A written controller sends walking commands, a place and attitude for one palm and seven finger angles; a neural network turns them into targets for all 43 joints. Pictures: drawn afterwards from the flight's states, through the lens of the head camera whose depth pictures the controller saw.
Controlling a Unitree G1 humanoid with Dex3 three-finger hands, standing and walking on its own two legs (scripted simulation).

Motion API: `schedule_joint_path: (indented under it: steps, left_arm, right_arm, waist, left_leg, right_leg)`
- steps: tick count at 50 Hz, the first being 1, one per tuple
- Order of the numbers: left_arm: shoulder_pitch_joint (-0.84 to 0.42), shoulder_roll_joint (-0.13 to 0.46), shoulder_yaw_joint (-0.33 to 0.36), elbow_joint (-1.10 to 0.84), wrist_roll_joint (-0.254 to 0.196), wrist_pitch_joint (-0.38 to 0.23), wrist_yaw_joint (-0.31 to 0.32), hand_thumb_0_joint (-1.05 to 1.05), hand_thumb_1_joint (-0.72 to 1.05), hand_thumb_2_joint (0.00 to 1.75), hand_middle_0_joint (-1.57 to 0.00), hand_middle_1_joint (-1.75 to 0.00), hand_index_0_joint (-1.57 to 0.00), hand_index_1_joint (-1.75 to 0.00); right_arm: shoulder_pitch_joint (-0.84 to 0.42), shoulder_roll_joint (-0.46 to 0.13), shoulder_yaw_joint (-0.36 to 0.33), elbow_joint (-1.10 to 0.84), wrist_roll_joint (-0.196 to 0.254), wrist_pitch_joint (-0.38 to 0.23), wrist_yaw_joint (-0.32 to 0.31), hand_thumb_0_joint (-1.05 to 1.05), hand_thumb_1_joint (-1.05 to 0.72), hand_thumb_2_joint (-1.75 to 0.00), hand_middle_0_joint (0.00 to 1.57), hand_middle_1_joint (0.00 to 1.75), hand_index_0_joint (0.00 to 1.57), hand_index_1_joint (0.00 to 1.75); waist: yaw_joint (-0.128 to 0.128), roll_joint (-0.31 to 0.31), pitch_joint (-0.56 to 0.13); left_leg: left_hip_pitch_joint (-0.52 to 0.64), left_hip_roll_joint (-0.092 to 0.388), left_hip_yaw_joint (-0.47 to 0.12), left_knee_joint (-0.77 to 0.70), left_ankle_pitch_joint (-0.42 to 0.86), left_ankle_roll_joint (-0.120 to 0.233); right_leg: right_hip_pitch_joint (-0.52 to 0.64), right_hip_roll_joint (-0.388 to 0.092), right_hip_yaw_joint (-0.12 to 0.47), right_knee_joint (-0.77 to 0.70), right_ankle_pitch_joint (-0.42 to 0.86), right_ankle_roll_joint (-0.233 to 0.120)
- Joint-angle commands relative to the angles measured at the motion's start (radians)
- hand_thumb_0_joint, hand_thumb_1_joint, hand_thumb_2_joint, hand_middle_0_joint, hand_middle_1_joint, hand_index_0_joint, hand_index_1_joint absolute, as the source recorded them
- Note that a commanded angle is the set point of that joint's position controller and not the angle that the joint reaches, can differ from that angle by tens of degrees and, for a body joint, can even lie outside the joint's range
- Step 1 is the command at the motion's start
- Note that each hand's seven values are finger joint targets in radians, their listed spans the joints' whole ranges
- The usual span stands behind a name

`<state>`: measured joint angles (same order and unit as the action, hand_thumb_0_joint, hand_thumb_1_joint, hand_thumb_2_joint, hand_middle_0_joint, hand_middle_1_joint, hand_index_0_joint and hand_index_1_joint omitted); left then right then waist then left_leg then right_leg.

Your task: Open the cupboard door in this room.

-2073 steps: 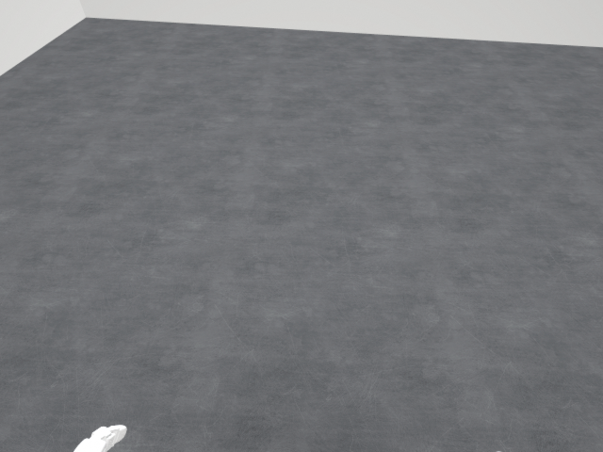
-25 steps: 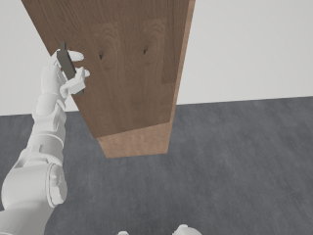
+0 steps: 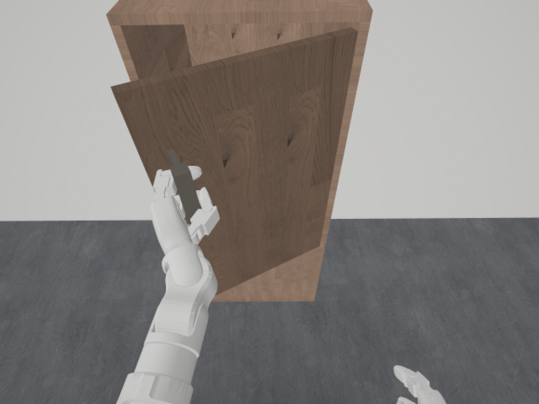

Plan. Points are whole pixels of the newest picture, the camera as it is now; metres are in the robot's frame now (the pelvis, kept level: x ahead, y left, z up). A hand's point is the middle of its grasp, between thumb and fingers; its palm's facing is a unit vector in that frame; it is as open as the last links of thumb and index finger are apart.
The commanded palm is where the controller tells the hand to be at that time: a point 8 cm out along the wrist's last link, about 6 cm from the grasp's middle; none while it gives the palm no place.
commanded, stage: pull the door open along its arc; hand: left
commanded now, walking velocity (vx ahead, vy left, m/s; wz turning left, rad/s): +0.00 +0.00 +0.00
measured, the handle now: (185, 192) +0.41 +0.15 +0.10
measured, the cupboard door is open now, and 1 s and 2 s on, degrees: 28 44 48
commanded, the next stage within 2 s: open thumb and fingers to let go in 0.32 s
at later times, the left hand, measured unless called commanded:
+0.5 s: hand (249, 247) +0.30 +0.04 +0.11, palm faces +0.40 -0.92 -0.03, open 6.2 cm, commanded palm +0.25 +0.08 +0.10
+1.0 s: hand (249, 244) +0.31 +0.04 +0.11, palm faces +0.39 -0.92 -0.02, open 13.4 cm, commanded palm +0.26 +0.08 +0.10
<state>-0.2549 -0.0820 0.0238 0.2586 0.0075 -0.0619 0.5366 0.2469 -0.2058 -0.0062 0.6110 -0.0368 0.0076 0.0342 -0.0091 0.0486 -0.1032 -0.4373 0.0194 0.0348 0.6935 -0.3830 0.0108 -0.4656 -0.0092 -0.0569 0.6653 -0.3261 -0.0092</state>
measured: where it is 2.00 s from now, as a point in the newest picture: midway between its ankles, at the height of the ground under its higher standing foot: outside the picture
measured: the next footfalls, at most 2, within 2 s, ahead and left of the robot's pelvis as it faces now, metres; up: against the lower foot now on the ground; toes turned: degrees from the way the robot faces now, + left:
none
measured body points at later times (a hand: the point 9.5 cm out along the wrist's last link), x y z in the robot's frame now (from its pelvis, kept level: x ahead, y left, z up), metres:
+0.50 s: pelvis +0.00 -0.03 +0.00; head +0.00 -0.06 +0.45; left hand +0.28 +0.09 +0.11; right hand +0.20 -0.22 -0.10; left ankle -0.02 +0.11 -0.72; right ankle +0.00 -0.11 -0.72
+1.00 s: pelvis -0.02 -0.02 +0.00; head -0.02 -0.04 +0.45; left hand +0.28 +0.09 +0.11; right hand +0.16 -0.23 -0.10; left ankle -0.02 +0.11 -0.72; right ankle +0.00 -0.11 -0.72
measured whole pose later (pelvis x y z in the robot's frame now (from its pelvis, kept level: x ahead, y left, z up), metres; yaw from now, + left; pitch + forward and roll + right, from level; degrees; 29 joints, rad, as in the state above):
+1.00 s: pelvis -0.02 -0.02 +0.00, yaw +2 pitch +1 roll +0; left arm -0.13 -0.13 -0.22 0.14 0.07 0.04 0.63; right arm 0.16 -0.19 0.01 0.63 -0.04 0.07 -0.01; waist 0.00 0.05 -0.04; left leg -0.34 0.02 -0.01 0.66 -0.34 -0.02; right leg -0.36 -0.01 -0.10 0.65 -0.31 -0.04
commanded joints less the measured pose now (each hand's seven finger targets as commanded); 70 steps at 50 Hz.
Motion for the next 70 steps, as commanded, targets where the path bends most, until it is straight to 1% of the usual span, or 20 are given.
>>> schedule_joint_path:
  steps: [1, 7, 9, 13, 14, 17, 21, 29, 32, 41, 43, 48, 52, 53, 58, 61, 67, 68, 69, 70]
  left_arm:
    - [-0.245, -0.081, -0.18, -0.354, 0.057, -0.031, 0.016, 0.0, 0.9, 0.9, -0.4, -1.35, -0.4, -1.35]
    - [-0.067, -0.173, -0.308, -0.462, 0.101, 0.019, 0.044, 0.0, 0.9, 0.9, -0.4, -1.35, -0.4, -1.35]
    - [0.021, -0.21, -0.346, -0.52, 0.094, 0.039, 0.05, 0.0, 0.9, 0.9, -0.4, -1.35, -0.4, -1.35]
    - [0.228, -0.202, -0.357, -0.628, 0.078, 0.085, 0.041, 0.0, 0.9, 0.9, -0.4, -1.35, -0.4, -1.35]
    - [0.181, -0.184, -0.35, -0.663, 0.073, 0.09, 0.045, 0.0, 0.9, 0.9, -0.4, -1.35, -0.4, -1.35]
    - [0.113, -0.152, -0.303, -0.603, 0.065, 0.116, 0.068, 0.0, 0.9, 0.9, -0.4, -1.35, -0.4, -1.35]
    - [-0.007, -0.126, -0.242, -0.52, 0.053, 0.117, 0.097, 0.0, 0.9, 0.9, -0.4, -1.35, -0.4, -1.35]
    - [0.008, -0.138, -0.268, -0.496, 0.072, 0.077, 0.071, 0.0, 0.34, 0.66, -0.36, -1.29, -0.36, -1.29]
    - [-0.017, -0.124, -0.269, -0.485, 0.072, 0.055, 0.059, 0.0, 0.13, 0.57, -0.35, -1.27, -0.35, -1.27]
    - [-0.144, -0.109, -0.238, -0.398, 0.073, 0.021, 0.082, 0.0, -0.5, 0.3, -0.3, -1.2, -0.3, -1.2]
    - [-0.153, -0.119, -0.242, -0.372, 0.077, 0.021, 0.089, 0.0, -0.5, 0.3, -0.3, -1.2, -0.3, -1.2]
    - [-0.144, -0.174, -0.278, -0.332, 0.087, 0.036, 0.102, 0.0, -0.5, 0.3, -0.26, -0.95, -0.26, -0.95]
    - [-0.191, -0.151, -0.247, -0.292, 0.074, 0.048, 0.112, 0.0, -0.5, 0.3, -0.22, -0.75, -0.22, -0.75]
    - [-0.214, -0.157, -0.25, -0.296, 0.072, 0.049, 0.115, 0.0, -0.5, 0.3, -0.22, -0.7, -0.22, -0.7]
    - [-0.24, -0.21, -0.289, -0.275, 0.089, 0.056, 0.13, 0.0, -0.5, 0.3, -0.18, -0.45, -0.18, -0.45]
    - [-0.227, -0.219, -0.299, -0.295, 0.093, 0.065, 0.133, 0.0, -0.5, 0.3, -0.15, -0.3, -0.15, -0.3]
    - [-0.241, -0.235, -0.306, -0.283, 0.086, 0.084, 0.137, 0.0, -0.5, 0.3, -0.15, -0.3, -0.15, -0.3]
    - [-0.209, -0.138, -0.511, -0.297, 0.172, 0.035, -0.083, 0.0, -0.5, 0.3, -0.15, -0.3, -0.15, -0.3]
    - [-0.264, -0.07, -0.434, -0.354, 0.131, -0.022, -0.198, 0.0, -0.5, 0.3, -0.15, -0.3, -0.15, -0.3]
    - [-0.279, -0.026, -0.415, -0.355, 0.115, -0.059, -0.268, 0.0, -0.5, 0.3, -0.15, -0.3, -0.15, -0.3]
  right_arm:
    - [-0.087, -0.094, -0.041, -0.151, -0.004, -0.032, -0.021, 0.0, -0.9, -0.9, 0.2, 0.3, 0.2, 0.3]
    - [-0.144, -0.066, -0.033, -0.172, -0.006, -0.001, -0.013, 0.0, -0.9, -0.9, 0.2, 0.3, 0.2, 0.3]
    - [-0.169, -0.055, -0.03, -0.183, -0.002, 0.01, -0.004, 0.0, -0.9, -0.9, 0.2, 0.3, 0.2, 0.3]
    - [-0.207, -0.041, -0.02, -0.204, 0.004, 0.036, 0.01, 0.0, -0.9, -0.9, 0.2, 0.3, 0.2, 0.3]
    - [-0.215, -0.044, -0.016, -0.202, 0.004, 0.042, 0.007, 0.0, -0.9, -0.9, 0.2, 0.3, 0.2, 0.3]
    - [-0.248, -0.042, -0.004, -0.185, 0.002, 0.053, -0.009, 0.0, -0.9, -0.9, 0.2, 0.3, 0.2, 0.3]
    - [-0.281, -0.04, 0.004, -0.163, -0.007, 0.054, -0.033, 0.0, -0.9, -0.9, 0.2, 0.3, 0.2, 0.3]
    - [-0.234, -0.04, -0.005, -0.162, -0.01, 0.043, -0.041, 0.0, -0.9, -0.9, 0.2, 0.3, 0.2, 0.3]
    - [-0.23, -0.044, -0.008, -0.16, -0.006, 0.035, -0.047, 0.0, -0.9, -0.9, 0.2, 0.3, 0.2, 0.3]
    - [-0.24, -0.047, -0.009, -0.146, -0.007, 0.013, -0.057, 0.0, -0.9, -0.9, 0.2, 0.3, 0.2, 0.3]
    - [-0.24, -0.047, -0.01, -0.141, -0.008, 0.012, -0.056, 0.0, -0.9, -0.9, 0.2, 0.3, 0.2, 0.3]
    - [-0.232, -0.049, -0.013, -0.145, -0.007, 0.015, -0.042, 0.0, -0.9, -0.9, 0.2, 0.3, 0.2, 0.3]
    - [-0.242, -0.053, -0.013, -0.139, -0.005, 0.02, -0.046, 0.0, -0.9, -0.9, 0.2, 0.3, 0.2, 0.3]
    - [-0.249, -0.052, -0.01, -0.139, -0.004, 0.023, -0.045, 0.0, -0.9, -0.9, 0.2, 0.3, 0.2, 0.3]
    - [-0.239, -0.047, -0.01, -0.129, -0.009, 0.026, -0.032, 0.0, -0.9, -0.9, 0.2, 0.3, 0.2, 0.3]
    - [-0.234, -0.046, -0.014, -0.131, -0.009, 0.029, -0.025, 0.0, -0.9, -0.9, 0.2, 0.3, 0.2, 0.3]
    - [-0.25, -0.046, -0.011, -0.128, -0.007, 0.03, -0.02, 0.0, -0.9, -0.9, 0.2, 0.3, 0.2, 0.3]
    - [-0.132, -0.08, -0.014, -0.109, -0.003, 0.048, -0.022, 0.0, -0.9, -0.9, 0.2, 0.3, 0.2, 0.3]
    - [-0.13, -0.077, -0.016, -0.151, 0.007, 0.043, -0.035, 0.0, -0.9, -0.9, 0.2, 0.3, 0.2, 0.3]
    - [-0.132, -0.077, -0.013, -0.162, 0.011, 0.038, -0.05, 0.0, -0.9, -0.9, 0.2, 0.3, 0.2, 0.3]
  waist:
    - [-0.015, -0.086, -0.228]
    - [-0.004, -0.103, -0.192]
    - [0.007, -0.071, -0.197]
    - [0.031, -0.071, -0.199]
    - [0.024, -0.069, -0.207]
    - [0.023, -0.107, -0.124]
    - [0.024, -0.176, -0.11]
    - [0.023, -0.156, -0.193]
    - [0.011, -0.175, -0.164]
    - [0.012, -0.157, -0.125]
    - [0.013, -0.143, -0.124]
    - [0.021, -0.115, -0.142]
    - [0.02, -0.161, -0.114]
    - [0.018, -0.143, -0.113]
    - [0.016, -0.096, -0.137]
    - [0.018, -0.102, -0.159]
    - [0.02, -0.12, -0.138]
    - [-0.077, -0.195, -0.092]
    - [-0.045, -0.161, -0.164]
    - [-0.033, -0.148, -0.2]
  left_leg:
    - [0.151, 0.004, -0.027, -0.086, 0.385, -0.008]
    - [0.175, -0.003, -0.039, -0.076, 0.392, -0.005]
    - [0.186, -0.006, -0.037, -0.071, 0.412, -0.006]
    - [0.19, -0.007, -0.038, -0.069, 0.44, -0.007]
    - [0.191, -0.011, -0.037, -0.065, 0.436, -0.008]
    - [0.155, -0.021, -0.044, -0.065, 0.354, -0.009]
    - [0.134, -0.041, -0.044, -0.054, 0.268, -0.004]
    - [0.142, -0.044, -0.042, -0.066, 0.28, -0.001]
    - [0.139, -0.042, -0.044, -0.066, 0.255, 0.002]
    - [0.13, -0.048, -0.04, -0.077, 0.178, 0.005]
    - [0.136, -0.047, -0.04, -0.083, 0.173, 0.005]
    - [0.146, -0.037, -0.04, -0.102, 0.205, 0.001]
    - [0.137, -0.035, -0.043, -0.109, 0.172, 0.001]
    - [0.139, -0.035, -0.041, -0.112, 0.168, 0.001]
    - [0.144, -0.021, -0.051, -0.113, 0.21, -0.006]
    - [0.143, -0.017, -0.055, -0.103, 0.237, -0.012]
    - [0.123, -0.015, -0.065, -0.1, 0.203, -0.014]
    - [0.158, -0.013, -0.066, -0.099, 0.24, 0.007]
    - [0.161, -0.023, -0.058, -0.087, 0.252, 0.014]
    - [0.173, -0.029, -0.055, -0.082, 0.256, 0.02]
  right_leg:
    - [0.19, 0.014, -0.02, -0.058, 0.321, -0.021]
    - [0.219, 0.003, -0.021, -0.07, 0.35, -0.028]
    - [0.239, 0.0, -0.022, -0.065, 0.383, -0.032]
    - [0.296, -0.005, -0.023, -0.065, 0.462, -0.033]
    - [0.298, -0.007, -0.018, -0.065, 0.476, -0.031]
    - [0.266, -0.011, -0.008, -0.097, 0.409, -0.026]
    - [0.239, -0.032, 0.03, -0.144, 0.305, -0.006]
    - [0.282, -0.044, 0.045, -0.125, 0.381, 0.004]
    - [0.265, -0.046, 0.054, -0.151, 0.324, 0.005]
    - [0.206, -0.044, 0.07, -0.201, 0.09, -0.005]
    - [0.197, -0.042, 0.061, -0.203, 0.066, -0.01]
    - [0.191, -0.017, 0.01, -0.153, 0.1, -0.025]
    - [0.182, -0.014, 0.015, -0.181, 0.04, -0.024]
    - [0.175, -0.013, 0.014, -0.176, 0.036, -0.025]
    - [0.157, 0.002, -0.02, -0.112, 0.1, -0.036]
    - [0.16, 0.005, -0.028, -0.09, 0.126, -0.04]
    - [0.133, 0.011, -0.034, -0.083, 0.088, -0.04]
    - [0.101, 0.003, 0.004, -0.072, 0.181, -0.034]
    - [0.134, 0.003, 0.002, -0.062, 0.224, -0.036]
    - [0.163, 0.001, 0.008, -0.054, 0.246, -0.037]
